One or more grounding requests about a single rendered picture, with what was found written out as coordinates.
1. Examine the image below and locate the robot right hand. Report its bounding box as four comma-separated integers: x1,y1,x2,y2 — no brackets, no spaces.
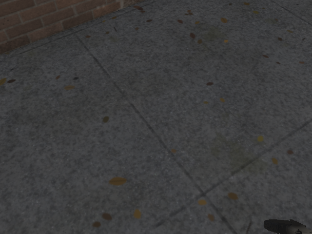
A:
263,219,312,234

